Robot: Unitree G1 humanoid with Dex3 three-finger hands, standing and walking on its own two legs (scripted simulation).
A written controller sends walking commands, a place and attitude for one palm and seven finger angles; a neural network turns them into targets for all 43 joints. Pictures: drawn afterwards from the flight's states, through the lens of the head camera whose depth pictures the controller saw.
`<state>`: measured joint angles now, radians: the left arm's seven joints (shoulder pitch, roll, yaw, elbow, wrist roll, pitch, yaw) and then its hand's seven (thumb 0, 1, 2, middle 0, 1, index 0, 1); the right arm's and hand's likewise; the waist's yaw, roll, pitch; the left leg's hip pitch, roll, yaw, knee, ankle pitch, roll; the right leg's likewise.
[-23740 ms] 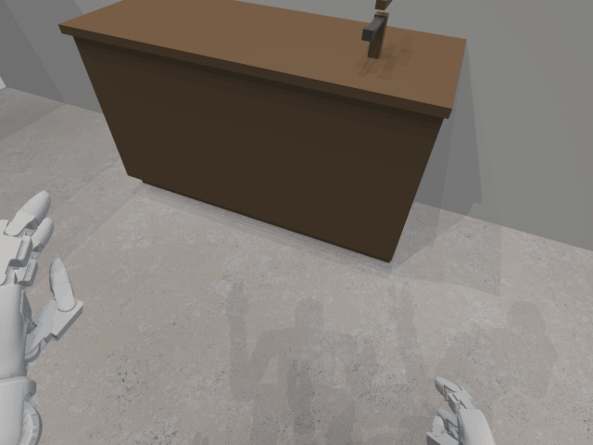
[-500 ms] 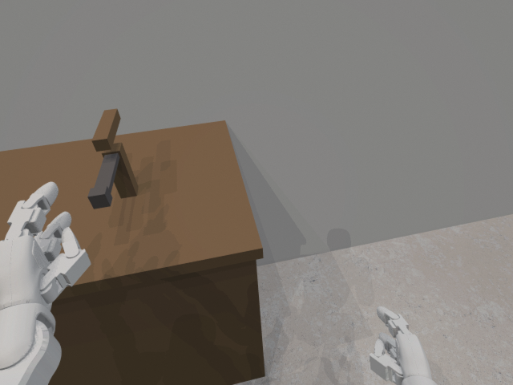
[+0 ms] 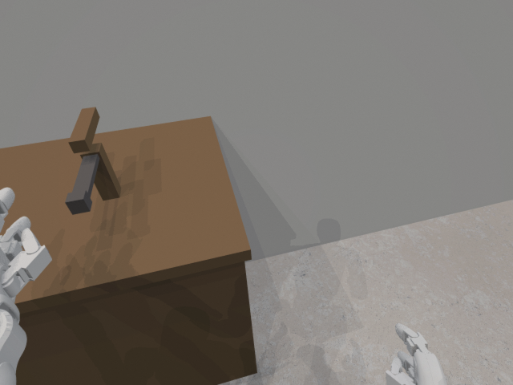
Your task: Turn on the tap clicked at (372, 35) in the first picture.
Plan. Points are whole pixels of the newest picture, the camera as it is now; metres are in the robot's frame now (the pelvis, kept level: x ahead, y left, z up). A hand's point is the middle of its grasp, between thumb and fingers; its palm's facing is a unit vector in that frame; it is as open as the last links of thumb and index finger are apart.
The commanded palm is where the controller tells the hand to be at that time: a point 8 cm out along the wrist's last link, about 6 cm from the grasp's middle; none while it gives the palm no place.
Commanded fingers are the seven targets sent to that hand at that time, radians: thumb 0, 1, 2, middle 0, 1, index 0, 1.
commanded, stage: reach beside the lever's end, fingers flat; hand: left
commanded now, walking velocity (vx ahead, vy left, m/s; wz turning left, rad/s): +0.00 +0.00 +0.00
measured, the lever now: (79, 202) +0.34 +0.34 +0.14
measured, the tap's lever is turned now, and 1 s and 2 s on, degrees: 0 0 0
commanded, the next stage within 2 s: push the lever round in 1.70 s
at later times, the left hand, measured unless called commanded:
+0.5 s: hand (44, 242) +0.24 +0.33 +0.16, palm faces +0.56 -0.82 -0.09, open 7.6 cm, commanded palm +0.20 +0.37 +0.16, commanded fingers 0.00 0.90 0.90 -0.17 -0.20 -0.17 -0.20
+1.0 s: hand (50, 220) +0.29 +0.36 +0.14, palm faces +0.58 -0.81 -0.10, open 7.8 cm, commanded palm +0.25 +0.40 +0.14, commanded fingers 0.00 0.90 0.90 -0.15 -0.15 -0.15 -0.15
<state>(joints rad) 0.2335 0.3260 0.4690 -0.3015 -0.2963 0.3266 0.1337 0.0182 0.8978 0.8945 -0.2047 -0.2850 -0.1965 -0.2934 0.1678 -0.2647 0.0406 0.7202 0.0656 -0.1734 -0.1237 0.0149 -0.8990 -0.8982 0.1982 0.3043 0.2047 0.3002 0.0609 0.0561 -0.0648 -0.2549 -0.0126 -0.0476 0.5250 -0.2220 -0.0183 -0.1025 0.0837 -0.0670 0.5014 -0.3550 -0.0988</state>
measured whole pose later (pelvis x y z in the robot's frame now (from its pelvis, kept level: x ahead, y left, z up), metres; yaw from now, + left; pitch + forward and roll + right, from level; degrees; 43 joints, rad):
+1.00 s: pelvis -0.01 +0.04 +0.00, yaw +0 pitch -1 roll -1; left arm -0.13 0.39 0.47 0.19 -0.20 0.16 0.12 0.02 0.90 0.89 -0.16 -0.16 -0.15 -0.17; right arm 0.20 -0.26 0.04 0.72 0.04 -0.13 -0.10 0.01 -0.90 -0.90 0.20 0.30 0.21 0.30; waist 0.01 0.04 -0.03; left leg -0.33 -0.03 -0.03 0.53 -0.19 0.03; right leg -0.17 0.06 -0.05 0.51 -0.32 -0.06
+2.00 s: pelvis -0.01 +0.04 +0.00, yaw +0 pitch +1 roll -1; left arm -0.16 0.40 0.50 0.32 -0.20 0.06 0.07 0.02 0.90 0.89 -0.16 -0.15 -0.15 -0.15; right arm 0.23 -0.26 0.03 0.69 0.05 -0.11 -0.08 0.01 -0.90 -0.90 0.20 0.30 0.21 0.30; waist 0.00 0.04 -0.06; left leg -0.37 -0.03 -0.03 0.57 -0.22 0.03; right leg -0.21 0.06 -0.05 0.53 -0.34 -0.06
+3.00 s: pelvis -0.01 +0.03 +0.00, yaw +0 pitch +0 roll -1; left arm -0.21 0.25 0.36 0.20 -0.14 0.12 0.33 0.02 0.91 0.90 -0.15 -0.15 -0.15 -0.15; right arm 0.19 -0.25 0.03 0.72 0.04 -0.08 -0.07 0.01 -0.90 -0.90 0.20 0.30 0.21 0.30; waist 0.02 0.05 -0.05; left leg -0.37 -0.03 -0.04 0.59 -0.22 0.02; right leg -0.21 0.06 -0.07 0.55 -0.35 -0.06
